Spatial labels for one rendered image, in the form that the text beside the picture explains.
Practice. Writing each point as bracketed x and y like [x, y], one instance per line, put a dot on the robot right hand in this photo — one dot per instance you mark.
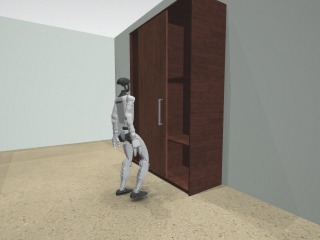
[136, 143]

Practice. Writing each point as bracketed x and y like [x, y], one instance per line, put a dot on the robot head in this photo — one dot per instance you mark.
[123, 82]

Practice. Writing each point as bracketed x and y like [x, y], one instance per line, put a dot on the wardrobe door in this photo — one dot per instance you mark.
[135, 76]
[153, 85]

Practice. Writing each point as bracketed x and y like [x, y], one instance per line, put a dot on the robot left forearm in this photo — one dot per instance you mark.
[115, 127]

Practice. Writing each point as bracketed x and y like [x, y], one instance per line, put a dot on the left robot upper arm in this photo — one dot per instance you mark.
[114, 111]

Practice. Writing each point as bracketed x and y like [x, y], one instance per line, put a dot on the handle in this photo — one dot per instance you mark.
[159, 111]

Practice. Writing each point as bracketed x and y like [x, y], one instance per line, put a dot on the left robot foot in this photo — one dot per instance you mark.
[125, 191]

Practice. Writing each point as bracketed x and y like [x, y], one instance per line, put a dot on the right robot upper arm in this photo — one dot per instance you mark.
[129, 105]

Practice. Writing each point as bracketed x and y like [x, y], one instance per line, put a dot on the robot right forearm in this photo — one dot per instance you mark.
[130, 126]

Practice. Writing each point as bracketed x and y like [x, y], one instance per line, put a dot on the robot left hand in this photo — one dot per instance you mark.
[115, 139]

